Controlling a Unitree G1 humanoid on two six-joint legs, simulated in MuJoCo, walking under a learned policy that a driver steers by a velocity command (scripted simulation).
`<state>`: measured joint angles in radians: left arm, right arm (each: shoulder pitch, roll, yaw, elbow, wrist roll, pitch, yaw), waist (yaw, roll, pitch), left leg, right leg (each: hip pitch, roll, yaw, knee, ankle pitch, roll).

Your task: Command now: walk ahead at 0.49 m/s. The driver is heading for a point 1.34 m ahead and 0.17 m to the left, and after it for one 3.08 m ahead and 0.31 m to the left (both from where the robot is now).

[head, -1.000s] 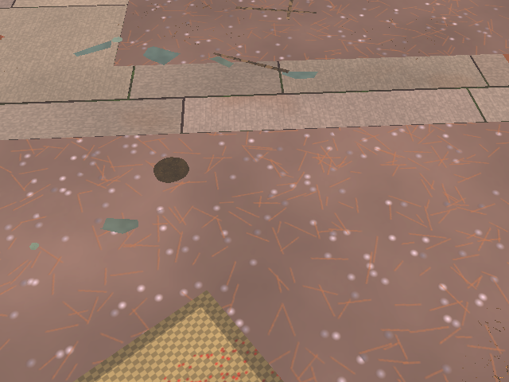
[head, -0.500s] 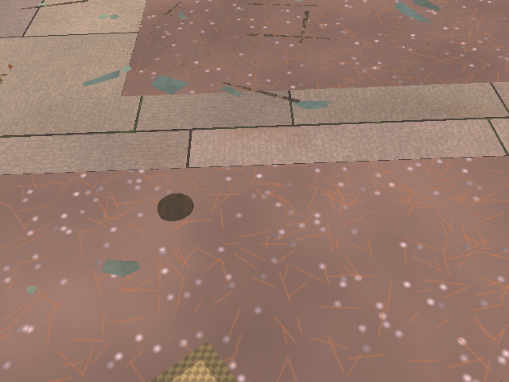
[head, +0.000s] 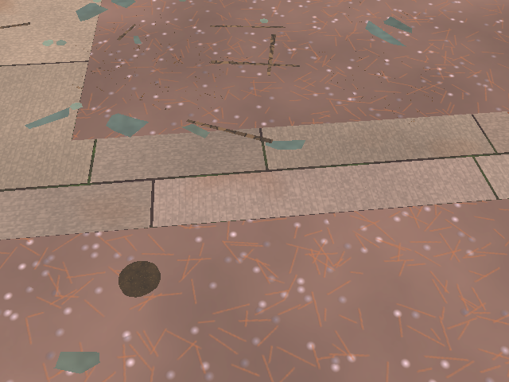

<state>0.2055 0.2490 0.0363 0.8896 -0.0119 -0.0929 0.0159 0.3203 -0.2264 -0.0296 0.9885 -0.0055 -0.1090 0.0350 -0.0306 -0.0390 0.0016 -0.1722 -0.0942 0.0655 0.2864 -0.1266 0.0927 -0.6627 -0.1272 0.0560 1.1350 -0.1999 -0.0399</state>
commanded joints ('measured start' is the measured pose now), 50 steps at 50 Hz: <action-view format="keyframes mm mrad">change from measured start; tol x32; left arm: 1 33 45 13 -43 12 3 7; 50 115 83 37 9 -7 -9 -5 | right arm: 1 -41 -132 -21 -55 2 -18 -20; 50 -119 -90 -35 -117 -5 -7 1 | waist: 1 47 74 55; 17 150 -215 -390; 50 39 111 -57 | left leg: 1 -107 279 -206 -203 75 171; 14 167 292 -139 174 407 58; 18 -639 114 -180 1064 -356 -24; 39 -510 170 -69 239 103 -21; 42 -93 83 1 211 65 36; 44 584 475 -663 129 -98 265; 50 31 331 -332 -99 82 143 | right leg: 1 -19 -42 2 -144 163 27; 14 343 110 -100 -663 102 -58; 17 1073 -285 694 -832 -69 -309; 23 499 -92 146 -976 207 -181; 42 702 -70 -43 -616 702 -87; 45 -45 164 72 209 -358 2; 50 69 -17 24 46 -80 -16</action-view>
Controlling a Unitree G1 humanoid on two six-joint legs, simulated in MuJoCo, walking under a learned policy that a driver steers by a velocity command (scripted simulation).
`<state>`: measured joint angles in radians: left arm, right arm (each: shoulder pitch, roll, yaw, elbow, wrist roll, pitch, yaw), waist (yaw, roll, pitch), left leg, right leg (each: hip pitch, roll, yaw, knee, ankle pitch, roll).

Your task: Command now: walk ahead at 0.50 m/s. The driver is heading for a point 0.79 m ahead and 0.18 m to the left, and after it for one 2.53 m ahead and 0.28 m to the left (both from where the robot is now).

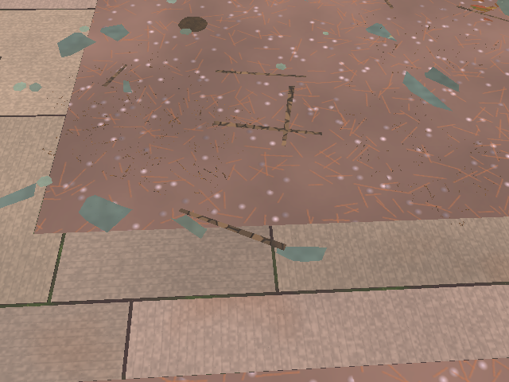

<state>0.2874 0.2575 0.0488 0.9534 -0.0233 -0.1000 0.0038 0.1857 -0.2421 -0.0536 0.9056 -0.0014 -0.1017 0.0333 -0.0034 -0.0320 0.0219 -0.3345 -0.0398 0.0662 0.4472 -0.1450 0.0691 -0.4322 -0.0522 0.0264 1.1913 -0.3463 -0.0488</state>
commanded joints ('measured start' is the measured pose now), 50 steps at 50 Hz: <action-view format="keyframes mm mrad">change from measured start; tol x32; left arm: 1 46 54 23 -51 6 9 9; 16 -386 40 10 -196 1 1 -34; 23 177 213 77 -65 24 -2 -24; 50 -12 160 55 -65 23 35 32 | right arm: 1 31 -84 -14 -23 -6 -17 2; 23 280 -33 12 64 20 0 -32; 45 -210 -33 -23 -159 25 54 24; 50 247 -271 -127 -83 29 68 -7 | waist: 1 21 104 -65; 50 -179 102 -219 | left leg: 1 164 269 -302 -282 121 175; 20 387 261 -103 -4 582 72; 24 -420 49 -212 907 -380 -12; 44 -442 135 -34 221 111 5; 50 443 131 -214 81 10 188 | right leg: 1 -150 -97 46 -40 74 -2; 17 -245 -31 -23 -667 324 -1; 21 388 -19 -13 -684 306 -102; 23 857 -376 679 -864 103 -274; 28 277 -213 151 -1028 184 -123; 38 333 -191 -151 -1093 401 -102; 48 541 -242 -274 -661 1144 -49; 50 166 -138 -288 -110 625 34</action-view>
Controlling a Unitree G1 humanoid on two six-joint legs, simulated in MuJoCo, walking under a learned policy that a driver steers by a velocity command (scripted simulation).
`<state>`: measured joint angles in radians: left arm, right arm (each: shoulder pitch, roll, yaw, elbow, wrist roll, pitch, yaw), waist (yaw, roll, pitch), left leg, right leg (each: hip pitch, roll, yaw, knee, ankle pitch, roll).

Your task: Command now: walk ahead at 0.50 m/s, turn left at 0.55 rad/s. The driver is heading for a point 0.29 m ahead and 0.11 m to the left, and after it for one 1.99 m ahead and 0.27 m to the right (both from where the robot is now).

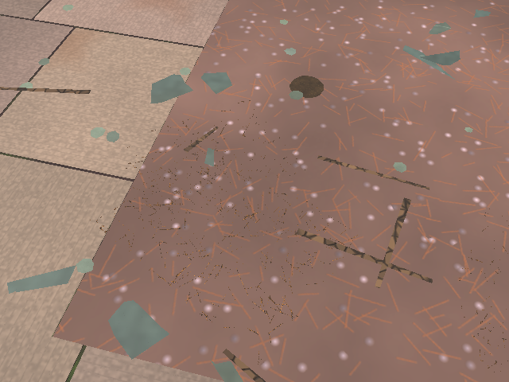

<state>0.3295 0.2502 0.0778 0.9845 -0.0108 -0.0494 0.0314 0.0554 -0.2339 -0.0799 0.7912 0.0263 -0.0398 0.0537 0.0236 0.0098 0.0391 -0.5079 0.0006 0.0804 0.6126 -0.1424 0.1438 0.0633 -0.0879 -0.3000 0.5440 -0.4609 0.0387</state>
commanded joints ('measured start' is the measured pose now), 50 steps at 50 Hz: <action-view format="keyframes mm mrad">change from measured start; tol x32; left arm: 1 12 27 -16 -153 20 -55 -15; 50 -141 139 38 -317 -12 94 -6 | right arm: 1 319 -347 -102 0 1 -6 -28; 50 88 -153 -8 -112 -42 21 -109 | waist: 1 -80 262 -340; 24 -50 -262 -388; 50 -19 119 -55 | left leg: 1 899 328 -841 -246 -108 326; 12 230 76 -253 -304 616 97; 22 375 41 -287 61 398 -44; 24 101 -71 -212 442 -456 -165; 27 -65 -33 -194 579 -455 -204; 41 364 -18 -151 -202 -78 -130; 44 312 403 -583 -368 44 119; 50 384 236 -216 -292 275 48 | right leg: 1 -743 137 206 885 -101 2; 20 -482 78 339 -56 542 -47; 24 75 -271 774 -79 1285 -399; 30 -332 -92 719 -279 277 -252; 41 -455 19 725 -224 77 -159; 45 -698 165 459 520 -50 -21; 50 -758 123 376 644 104 58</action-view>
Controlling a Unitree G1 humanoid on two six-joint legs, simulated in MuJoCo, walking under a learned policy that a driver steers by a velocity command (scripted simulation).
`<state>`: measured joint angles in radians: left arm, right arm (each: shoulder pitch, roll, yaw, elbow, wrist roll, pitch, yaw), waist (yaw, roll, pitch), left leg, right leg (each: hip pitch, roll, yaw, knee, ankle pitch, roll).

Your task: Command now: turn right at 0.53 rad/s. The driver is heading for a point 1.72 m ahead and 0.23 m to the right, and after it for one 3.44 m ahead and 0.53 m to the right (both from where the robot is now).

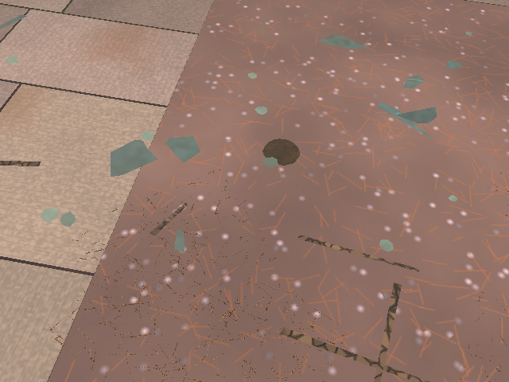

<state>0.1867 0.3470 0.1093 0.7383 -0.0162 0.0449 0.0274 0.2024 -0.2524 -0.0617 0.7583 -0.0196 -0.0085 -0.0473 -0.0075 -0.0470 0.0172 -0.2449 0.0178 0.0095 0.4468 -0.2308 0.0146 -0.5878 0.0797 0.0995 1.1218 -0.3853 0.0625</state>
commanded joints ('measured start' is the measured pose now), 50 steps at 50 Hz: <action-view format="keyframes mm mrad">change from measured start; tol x16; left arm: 1 -35 35 0 -93 -10 -1 -5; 12 -11 34 -1 -165 -6 12 -55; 15 81 247 49 -184 19 -2 -26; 50 -205 -33 -56 -166 -3 -128 -72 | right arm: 1 -30 -143 -29 -74 2 -5 -12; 32 -73 -141 -26 -114 35 -13 40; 38 214 -272 -60 -25 9 -72 51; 50 200 -200 -32 -28 34 -67 39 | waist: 1 -12 188 -33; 12 10 226 -83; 15 15 -276 -146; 18 29 -72 -121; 35 -5 -68 -8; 38 -52 303 -13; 50 -86 179 55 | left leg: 1 167 227 -138 -125 371 186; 12 132 288 -6 18 398 135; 14 -151 168 136 351 49 -23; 15 -446 22 110 601 -467 -98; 17 -467 29 -68 792 -391 -85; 22 -349 17 -56 692 -125 -100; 35 34 -23 16 2 -58 11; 39 257 382 -639 -266 -392 279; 50 151 178 -131 -299 106 167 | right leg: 1 -125 -59 -34 11 41 46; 11 195 -87 -175 -497 64 -34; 13 403 -52 -166 -724 284 -98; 15 685 -466 409 -708 940 -373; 18 541 -349 245 -755 649 -340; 28 394 -270 178 -770 426 -301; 34 282 -257 306 -833 -228 -282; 40 -266 -87 3 -91 -129 -94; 50 -7 -106 -136 -470 299 -39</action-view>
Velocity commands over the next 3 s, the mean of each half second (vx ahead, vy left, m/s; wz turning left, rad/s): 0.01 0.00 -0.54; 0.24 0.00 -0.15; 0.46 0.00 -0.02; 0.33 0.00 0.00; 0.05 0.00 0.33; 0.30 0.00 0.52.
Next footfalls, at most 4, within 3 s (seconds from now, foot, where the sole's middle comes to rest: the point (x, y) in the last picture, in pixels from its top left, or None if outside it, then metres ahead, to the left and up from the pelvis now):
0.28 right None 0.02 -0.15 -0.78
0.72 left None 0.09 0.06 -0.78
1.14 right None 0.26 -0.28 -0.78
1.70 left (311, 322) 0.65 -0.18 -0.78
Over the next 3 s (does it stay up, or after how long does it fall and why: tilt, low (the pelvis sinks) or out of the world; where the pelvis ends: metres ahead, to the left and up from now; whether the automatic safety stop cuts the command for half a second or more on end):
stays up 0.72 -0.26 -0.01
